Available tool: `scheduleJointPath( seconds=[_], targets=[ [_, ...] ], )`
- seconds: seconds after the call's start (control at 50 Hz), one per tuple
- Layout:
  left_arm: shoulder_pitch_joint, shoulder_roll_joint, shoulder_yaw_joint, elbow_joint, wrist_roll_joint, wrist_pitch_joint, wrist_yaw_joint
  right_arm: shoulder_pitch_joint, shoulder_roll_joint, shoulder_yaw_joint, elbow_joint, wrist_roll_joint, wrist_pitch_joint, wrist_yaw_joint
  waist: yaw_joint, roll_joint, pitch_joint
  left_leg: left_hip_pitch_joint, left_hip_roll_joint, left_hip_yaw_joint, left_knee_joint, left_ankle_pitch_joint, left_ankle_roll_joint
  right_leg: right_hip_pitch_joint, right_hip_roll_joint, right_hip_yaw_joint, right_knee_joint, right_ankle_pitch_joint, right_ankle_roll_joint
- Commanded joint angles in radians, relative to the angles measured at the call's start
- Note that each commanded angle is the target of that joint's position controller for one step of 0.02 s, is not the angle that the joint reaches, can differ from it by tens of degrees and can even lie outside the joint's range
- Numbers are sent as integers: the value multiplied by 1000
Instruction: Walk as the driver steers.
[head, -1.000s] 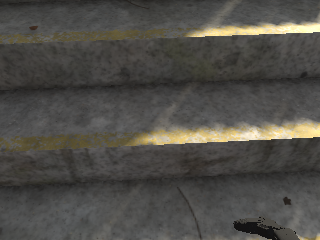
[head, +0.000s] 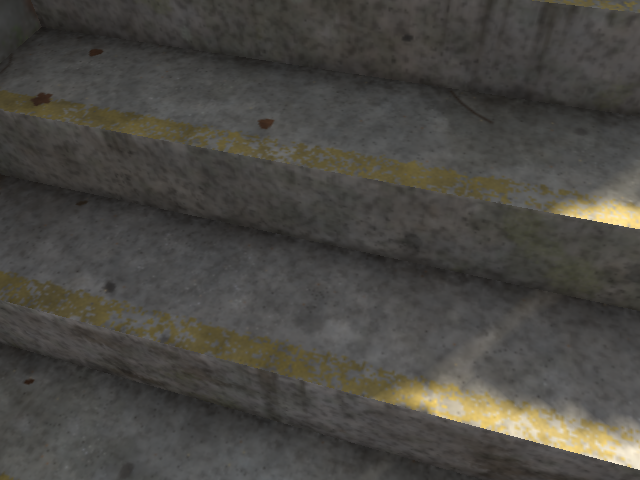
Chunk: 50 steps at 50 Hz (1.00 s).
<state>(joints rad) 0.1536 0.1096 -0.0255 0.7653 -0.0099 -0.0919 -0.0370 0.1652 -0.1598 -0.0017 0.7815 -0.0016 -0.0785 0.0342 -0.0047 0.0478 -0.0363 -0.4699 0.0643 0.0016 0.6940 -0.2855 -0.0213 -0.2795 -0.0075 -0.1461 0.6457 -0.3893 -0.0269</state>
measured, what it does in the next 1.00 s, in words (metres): climbs, turning right: right foot, then left foot 0.19 m higher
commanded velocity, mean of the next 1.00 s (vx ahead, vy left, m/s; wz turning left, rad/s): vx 0.28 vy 0.00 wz -0.37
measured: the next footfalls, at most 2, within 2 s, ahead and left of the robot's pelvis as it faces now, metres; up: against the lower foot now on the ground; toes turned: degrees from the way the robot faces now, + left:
right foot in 0.56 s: +0.02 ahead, -0.15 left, +0.00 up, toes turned -16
left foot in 0.88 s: +0.32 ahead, -0.10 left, +0.19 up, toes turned -25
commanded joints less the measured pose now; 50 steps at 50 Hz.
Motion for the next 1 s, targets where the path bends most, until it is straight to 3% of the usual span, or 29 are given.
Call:
scheduleJointPath(
  seconds=[0.02, 0.04, 0.08, 0.18, 0.24, 0.28, 0.36, 0.4, 0.44, 0.5, 0.54, 0.56, 0.58, 0.6, 0.62, 0.64, 0.66, 0.7, 0.76, 0.78, 0.82, 0.84, 0.88, 0.9, 0.92, 0.94, 0.96, 0.98, 1.0],
  targets=[
    [-45, 76, 31, -63, 38, 6, -12, -129, -88, -27, -96, 6, -4, 6, -23, 73, 1, 151, 25, -3, -62, 344, 63, -43, -64, 112, -100, 393, -13],
    [-7, 115, 53, -69, 35, 8, -25, -113, -72, -22, -113, -13, 8, 15, -10, -9, -85, 194, 25, -16, -63, 261, 73, -30, -62, 112, -125, 322, -41],
    [-39, 164, 85, -121, 28, -2, -15, -96, -152, -56, -140, -25, 7, -18, -24, -64, -98, 190, 17, 22, -60, 234, 104, -46, -70, 147, -129, 384, -104],
    [-12, 172, 100, -160, 32, -3, 22, -94, -151, -66, -214, -11, -9, -82, -30, -40, -128, 289, 51, -14, -87, 275, 181, -151, -67, 213, -56, 335, -114],
    [15, 152, 100, -159, 40, 13, 14, 75, -189, -87, -180, -18, 6, -102, -86, 124, -147, 518, 322, -333, -337, 231, 376, -391, 32, 139, 219, -86, 3],
    [-68, 165, 110, -150, 44, 12, 7, 222, -214, -97, -108, -42, 6, -117, -166, 154, -74, 443, 431, -478, -496, -246, 414, -613, -9, 240, 906, -198, 4],
    [-76, 94, 79, -133, 34, 31, -31, 83, -68, -19, -21, -78, 25, -63, -32, -21, -29, 281, 309, -117, -481, -293, 243, -778, -2, 274, 1053, -53, -93],
    [15, 104, 66, -82, 52, 59, -69, -58, -162, -37, -44, -63, 11, -63, 39, 60, -75, 118, 260, 40, -571, -167, 219, -539, -27, 145, 1013, -49, -88],
    [105, 172, 77, -39, 47, 76, -97, -213, -236, -57, -90, -84, -21, -51, 100, 5, -87, -38, 226, 178, -607, -85, 180, -227, -42, 102, 765, -50, -58],
    [132, 162, 66, -1, 31, 67, -90, -227, -236, -56, -79, -85, -28, -38, 87, 35, -70, 66, 278, 195, -501, -73, 193, -75, -74, 154, 310, 108, -44],
    [336, 174, 82, 80, 29, 47, -54, -269, -248, -53, -69, -90, -6, -6, 160, 51, -46, 75, 319, 163, -317, 39, 220, 127, -13, 113, -4, 232, -48],
    [409, 213, 106, 138, 39, 22, -38, -208, -200, -46, -29, -93, 14, 8, 154, -41, -43, 139, 253, 203, -61, 112, 209, 168, 49, 77, -268, 243, -70],
    [447, 277, 133, 178, 61, 11, -10, -17, -74, -16, 47, -118, 34, 39, 83, -154, -53, 13, 176, 219, 244, 172, 181, 264, 47, 169, -245, 409, -135],
    [568, 423, 160, 177, 33, 6, 21, 135, 40, 13, 25, -135, 37, 70, -12, -329, -162, -272, 6, 174, 597, -95, 73, 452, -165, 597, -166, 1129, -388],
    [655, 381, 148, 213, 30, -4, -2, 77, -3, 6, -16, -75, 13, 76, 87, -389, -168, -618, -124, -1, 992, -206, 51, 608, -316, 965, -328, 768, -449],
    [701, 246, 114, 292, 65, -5, -29, -134, -6, 8, -21, -33, -4, 59, 186, -369, 23, -967, -140, -123, 1424, -193, 124, 519, -307, 982, -308, 303, -396],
    [692, 166, 79, 332, 89, 11, -52, -237, -51, 1, -40, -25, -19, 23, 184, -267, 107, -1172, -130, -150, 1662, -137, 189, 462, -284, 889, -235, 206, -322],
    [593, 60, 22, 385, 119, 54, -70, -289, -11, 36, -87, -65, -27, 16, 59, -94, 96, -1229, -47, -123, 1709, -9, 304, 286, -277, 769, -218, 136, -264],
    [320, 35, -5, 316, 146, 65, -53, -322, 19, 65, -144, -43, 1, 24, -37, -112, 85, -926, -18, -27, 1510, -22, 320, -182, -184, 586, -414, 112, -270],
    [291, 71, -5, 314, 149, 46, -53, -363, -31, 54, -174, -26, 31, 22, -46, -31, 46, -764, 13, 17, 1220, 126, 304, -262, -153, 519, -477, 82, -241],
    [265, 151, 0, 263, 78, 21, -51, -597, -47, 60, -253, -18, 102, 16, -35, -98, 11, -312, -26, 176, 857, -64, 193, -556, -129, 429, -753, 353, -252],
    [313, 208, 3, 273, 37, 1, -62, -536, -6, 65, -251, -10, 126, 50, -97, -249, -5, -124, -122, 287, 926, -57, 112, -579, -151, 396, -691, 1020, -327],
    [401, 320, 37, 305, 0, -34, -82, -298, -55, 53, -146, -21, 160, 71, -108, -258, -95, -260, -179, 295, 631, -15, 110, 13, -241, 322, -424, 1984, -318],
    [477, 329, 54, 345, 4, -32, -93, -274, -82, 40, -156, -24, 157, 54, -79, -287, -135, -277, -205, 266, 454, -64, 139, 208, -246, 291, -310, 2183, -302],
    [598, 296, 60, 386, 99, -20, -122, -120, -111, 25, -97, -10, 157, 40, -54, -184, -310, -53, -180, 104, 436, 6, 236, 204, -229, 266, -80, 2350, -246],
    [559, 260, 64, 355, 150, -1, -145, 92, -154, 4, -11, -17, 156, 28, -102, -78, -394, 211, -144, -134, 255, 7, 318, 9, -196, 323, 142, 2201, -228],
    [441, 174, 48, 316, 166, 20, -162, 324, -192, -17, 98, -28, 155, 6, -188, 128, -365, 388, -6, -517, -63, -144, 425, -306, -53, 356, 492, 1412, -191],
    [310, 135, 68, 339, 84, 42, -165, 391, -140, -7, 94, -85, 147, -7, -247, 240, -179, 203, 110, -940, -354, -496, 490, -589, 143, 433, 1133, 601, -164],
    [239, 82, 56, 270, 45, 34, -124, 334, -146, -17, 158, -78, 107, -5, -165, 107, -26, 151, 142, -956, -326, -520, 451, -849, 158, 537, 1450, 559, -200]
  ],
)
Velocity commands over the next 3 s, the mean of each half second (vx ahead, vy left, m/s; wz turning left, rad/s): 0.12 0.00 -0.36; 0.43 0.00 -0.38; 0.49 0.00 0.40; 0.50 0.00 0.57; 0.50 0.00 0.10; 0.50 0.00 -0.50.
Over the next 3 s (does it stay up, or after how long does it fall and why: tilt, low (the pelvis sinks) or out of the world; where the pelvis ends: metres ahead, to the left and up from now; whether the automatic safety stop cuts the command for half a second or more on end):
stays up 1.24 -0.30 0.79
